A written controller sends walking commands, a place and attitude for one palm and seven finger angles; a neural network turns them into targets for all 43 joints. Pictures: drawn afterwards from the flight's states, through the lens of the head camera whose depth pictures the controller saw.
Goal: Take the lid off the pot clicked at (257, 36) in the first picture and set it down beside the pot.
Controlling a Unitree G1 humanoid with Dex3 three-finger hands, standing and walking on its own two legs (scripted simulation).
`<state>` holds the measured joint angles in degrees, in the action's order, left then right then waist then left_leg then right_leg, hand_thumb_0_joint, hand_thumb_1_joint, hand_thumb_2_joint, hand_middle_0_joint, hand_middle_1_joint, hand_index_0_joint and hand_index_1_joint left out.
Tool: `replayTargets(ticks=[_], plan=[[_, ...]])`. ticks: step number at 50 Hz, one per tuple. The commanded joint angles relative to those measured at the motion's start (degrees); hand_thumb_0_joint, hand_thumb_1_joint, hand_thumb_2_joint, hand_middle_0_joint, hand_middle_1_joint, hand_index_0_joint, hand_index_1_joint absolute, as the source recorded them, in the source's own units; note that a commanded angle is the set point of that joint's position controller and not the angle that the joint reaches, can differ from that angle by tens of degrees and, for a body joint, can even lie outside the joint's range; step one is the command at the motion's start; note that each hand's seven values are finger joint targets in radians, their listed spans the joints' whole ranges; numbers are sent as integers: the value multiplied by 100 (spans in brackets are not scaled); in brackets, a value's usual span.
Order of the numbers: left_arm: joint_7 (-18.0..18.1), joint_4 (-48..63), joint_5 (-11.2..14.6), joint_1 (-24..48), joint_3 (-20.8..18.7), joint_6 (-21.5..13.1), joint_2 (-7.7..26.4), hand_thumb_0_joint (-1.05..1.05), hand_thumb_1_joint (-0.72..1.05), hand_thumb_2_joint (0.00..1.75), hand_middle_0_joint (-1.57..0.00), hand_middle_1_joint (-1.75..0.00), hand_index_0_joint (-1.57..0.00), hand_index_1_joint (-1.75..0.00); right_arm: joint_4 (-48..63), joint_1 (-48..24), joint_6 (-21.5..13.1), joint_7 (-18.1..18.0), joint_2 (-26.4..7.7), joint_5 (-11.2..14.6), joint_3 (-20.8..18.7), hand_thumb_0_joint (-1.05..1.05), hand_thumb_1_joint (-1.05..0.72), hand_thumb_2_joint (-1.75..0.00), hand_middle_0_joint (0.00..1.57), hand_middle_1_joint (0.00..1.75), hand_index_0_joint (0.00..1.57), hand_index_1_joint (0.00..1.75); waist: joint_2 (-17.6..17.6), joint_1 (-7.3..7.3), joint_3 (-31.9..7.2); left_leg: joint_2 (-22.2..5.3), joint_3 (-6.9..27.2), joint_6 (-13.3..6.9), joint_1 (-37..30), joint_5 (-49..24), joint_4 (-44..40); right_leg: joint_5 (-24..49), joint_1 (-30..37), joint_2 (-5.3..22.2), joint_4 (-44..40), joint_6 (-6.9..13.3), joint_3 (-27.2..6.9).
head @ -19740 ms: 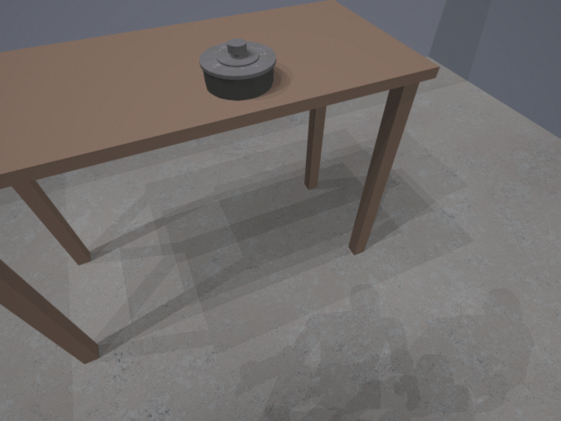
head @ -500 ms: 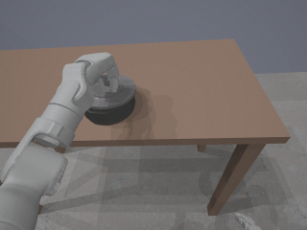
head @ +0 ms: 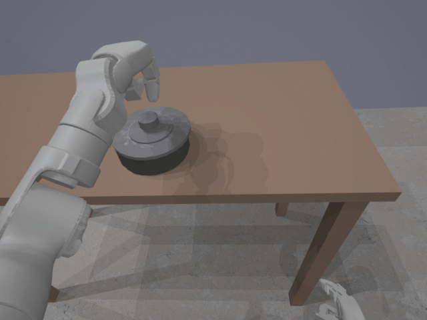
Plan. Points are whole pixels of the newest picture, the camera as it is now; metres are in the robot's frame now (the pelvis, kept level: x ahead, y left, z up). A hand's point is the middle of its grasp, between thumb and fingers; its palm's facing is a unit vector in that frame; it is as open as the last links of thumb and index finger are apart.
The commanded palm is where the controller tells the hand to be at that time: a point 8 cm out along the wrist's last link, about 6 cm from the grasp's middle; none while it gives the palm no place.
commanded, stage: open the fingers wide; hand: left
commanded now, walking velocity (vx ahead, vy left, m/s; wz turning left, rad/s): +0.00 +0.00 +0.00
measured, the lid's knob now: (148, 120) +0.47 +0.15 +0.15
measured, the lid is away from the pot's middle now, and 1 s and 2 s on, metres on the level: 0.00 0.00 0.00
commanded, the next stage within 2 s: raise the empty hand in 0.66 s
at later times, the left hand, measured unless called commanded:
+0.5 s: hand (136, 85) +0.45 +0.14 +0.25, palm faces -0.18 -0.05 -0.98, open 4.6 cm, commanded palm +0.43 +0.15 +0.31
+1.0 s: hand (131, 81) +0.45 +0.15 +0.26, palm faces -0.14 -0.05 -0.99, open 9.3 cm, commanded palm +0.42 +0.16 +0.32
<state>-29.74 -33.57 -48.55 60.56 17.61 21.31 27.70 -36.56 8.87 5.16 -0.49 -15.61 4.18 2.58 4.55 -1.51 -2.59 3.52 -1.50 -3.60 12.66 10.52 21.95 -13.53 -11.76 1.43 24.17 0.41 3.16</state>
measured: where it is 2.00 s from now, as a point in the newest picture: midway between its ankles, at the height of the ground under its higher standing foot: outside the picture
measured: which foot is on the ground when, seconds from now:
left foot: down 0.00-1.00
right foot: down 0.00-1.00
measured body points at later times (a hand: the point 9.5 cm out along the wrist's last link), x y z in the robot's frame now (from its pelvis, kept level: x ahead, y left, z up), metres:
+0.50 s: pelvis +0.00 +0.00 +0.00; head +0.00 -0.03 +0.45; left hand +0.45 +0.14 +0.30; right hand +0.13 -0.25 -0.12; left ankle +0.01 +0.08 -0.74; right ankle -0.01 -0.11 -0.74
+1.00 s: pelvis +0.01 +0.01 +0.00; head +0.01 -0.02 +0.45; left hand +0.45 +0.15 +0.31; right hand +0.16 -0.24 -0.11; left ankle +0.01 +0.08 -0.74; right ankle -0.01 -0.11 -0.74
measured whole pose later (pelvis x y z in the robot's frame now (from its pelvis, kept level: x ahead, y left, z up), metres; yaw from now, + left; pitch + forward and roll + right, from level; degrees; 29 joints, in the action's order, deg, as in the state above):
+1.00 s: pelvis +0.01 +0.01 +0.00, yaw +0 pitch +2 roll +0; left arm -31.3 -31.6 -49.4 62.9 18.0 21.2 29.0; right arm -36.5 9.9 5.1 -0.3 -15.7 4.2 2.1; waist 4.4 -1.8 -2.5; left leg 3.9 -1.4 -4.1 13.5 10.9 22.0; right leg -13.4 -12.2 1.7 23.3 -0.1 3.1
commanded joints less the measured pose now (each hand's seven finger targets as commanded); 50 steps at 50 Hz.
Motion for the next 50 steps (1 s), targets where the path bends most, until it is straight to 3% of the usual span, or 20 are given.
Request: replayTargets(ticks=[1, 3, 4, 6, 8, 9, 12, 14, 16, 29, 33, 34, 35, 37, 38, 39, 43, 44, 48, 50], plan=[[172, 1323, -223, 3372, -655, -9, 1359, 0, 70, 100, -77, -100, -126, -114, 888, -675, -274, -67, -586, 3, -170, 0, -90, -90, 20, 30, 20, 30, -475, 9, -2122, -33, 344, -69, -1003, -1472, -65, 1728, 469, -188, -89, 268, -199], [158, 1025, -58, 3063, -500, 36, 1066, 0, 70, 100, -77, -100, -126, -114, 834, -595, -250, -67, -640, 32, -202, 0, -90, -90, 20, 30, 20, 30, -498, -75, -1869, -79, 360, -72, -989, -1449, -40, 1611, 277, -200, -163, 277, -138], [161, 956, -336, 3074, -680, 7, 1419, 0, 67, 101, -77, -98, -125, -111, 795, -580, -225, -68, -622, 5, -172, 0, -90, -90, 20, 30, 20, 30, -588, 4, -1852, -84, 338, -40, -878, -1304, -84, 1489, 296, -219, -130, 269, -157], [110, 555, -356, 3029, -475, 18, 1219, 0, 62, 103, -77, -93, -122, -106, 783, -587, -178, -93, -635, 41, -146, 0, -90, -90, 20, 30, 20, 30, -789, -58, -1432, -77, 285, -43, -602, -927, -138, 1290, 158, -200, -182, 247, -133], [108, 750, -156, 2932, -496, -30, 1177, 0, 57, 105, -77, -88, -120, -101, 856, -585, -166, -89, -702, 39, -196, 0, -90, -90, 20, 30, 20, 30, -659, -61, -1717, -69, 304, -68, -685, -941, -73, 1338, 283, -183, -166, 259, -159], [120, 1040, -276, 3226, -718, -68, 1505, 0, 54, 106, -77, -86, -119, -98, 866, -581, -191, -94, -639, 14, -180, 0, -90, -90, 20, 30, 20, 30, -661, 3, -2036, -54, 292, -64, -741, -1029, -91, 1448, 486, -181, -103, 241, -216], [91, 604, -313, 3363, -593, -33, 1423, 0, 46, 109, -77, -79, -115, -90, 781, -522, -181, -138, -634, 33, -171, 0, -90, -90, 20, 30, 20, 30, -704, -89, -1738, -59, 276, -83, -651, -837, -102, 1288, 288, -198, -151, 227, -187], [113, 815, -289, 3487, -676, -84, 1525, 0, 41, 111, -77, -75, -113, -85, 803, -490, -204, -123, -644, 23, -178, 0, -90, -90, 20, 30, 20, 30, -578, -63, -1933, -60, 315, -68, -720, -971, -101, 1377, 383, -212, -115, 247, -208], [92, 860, -286, 3724, -377, -109, 1188, 0, 36, 113, -77, -70, -110, -80, 802, -483, -236, -131, -604, 39, -175, 0, -90, -90, 20, 30, 20, 30, -476, -133, -1891, -44, 347, -68, -817, -919, -107, 1286, 227, -226, -122, 252, -163], [85, 388, -329, 3070, -937, -144, 1781, 0, 1, 127, -78, -40, -95, -45, 779, -283, -247, -113, -713, -5, -222, 0, -90, -90, 20, 30, 20, 30, -854, -25, -1964, -61, 249, -106, -578, -1331, -47, 1908, 670, -193, -114, 212, -244], [46, 960, -149, 3265, -354, -159, 1074, 0, -10, 131, -78, -31, -90, -35, 895, -362, -271, -79, -693, 32, -263, 0, -90, -90, 20, 30, 20, 30, -333, -148, -2046, -67, 353, -130, -997, -1646, 23, 1870, 379, -214, -156, 256, -188], [85, 888, -282, 3303, -887, -137, 1703, 0, -12, 132, -78, -29, -89, -32, 804, -295, -271, -85, -683, -4, -262, 0, -90, -90, 20, 30, 20, 30, -466, -54, -2093, -77, 355, -106, -929, -1553, -2, 1844, 475, -237, -122, 247, -214], [64, 855, -327, 3401, -942, -135, 1813, 0, -15, 133, -78, -26, -88, -29, 788, -297, -255, -97, -714, -13, -247, 0, -90, -90, 20, 30, 20, 30, -563, -70, -2087, -46, 350, -122, -872, -1564, 1, 1933, 544, -243, -108, 251, -215], [39, 611, -322, 3211, -765, -105, 1598, 0, -20, 135, -78, -22, -85, -24, 784, -298, -256, -112, -686, 11, -236, 0, -90, -90, 20, 30, 20, 30, -711, -84, -1961, -45, 309, -124, -784, -1502, -7, 1908, 493, -228, -119, 231, -196], [52, 866, -173, 3076, -685, -123, 1460, 0, -23, 136, -78, -20, -84, -21, 828, -284, -236, -78, -755, 28, -269, 0, -90, -90, 20, 30, 20, 30, -470, -92, -2096, -80, 332, -113, -895, -1722, 25, 1998, 522, -204, -136, 251, -182], [80, 1321, -308, 3433, -888, -154, 1744, 0, -23, 136, -78, -20, -84, -21, 856, -349, -270, -66, -677, 5, -262, 0, -90, -90, 20, 30, 20, 30, -441, -20, -2413, -79, 355, -94, -1068, -1945, 39, 2094, 633, -218, -60, 244, -239], [54, 873, -127, 3226, -431, -31, 1115, 0, -23, 136, -78, -20, -84, -21, 754, -290, -232, -53, -716, 35, -275, 0, -90, -90, 20, 30, 20, 30, -374, -184, -1908, -119, 437, -71, -1157, -1936, 39, 1782, 129, -254, -201, 271, -108], [93, 1168, -279, 3600, -763, -50, 1579, 0, -23, 136, -78, -20, -84, -21, 740, -320, -248, -55, -681, 14, -250, 0, -90, -90, 20, 30, 20, 30, -435, -87, -2165, -110, 427, -49, -1172, -1904, -5, 1823, 303, -273, -129, 263, -157], [85, 1206, -142, 3242, -564, -32, 1196, 0, -23, 136, -78, -20, -84, -21, 799, -366, -275, -9, -695, 7, -264, 0, -90, -90, 20, 30, 20, 30, -258, -74, -2308, -128, 485, -28, -1328, -2450, 74, 2001, 320, -225, -113, 295, -134], [79, 968, -335, 3289, -736, 13, 1434, 0, -23, 136, -78, -20, -84, -21, 771, -460, -240, -12, -657, -10, -214, 0, -90, -90, 20, 30, 20, 30, -598, -42, -2071, -119, 398, -33, -1088, -2031, 6, 1891, 335, -246, -106, 277, -137]])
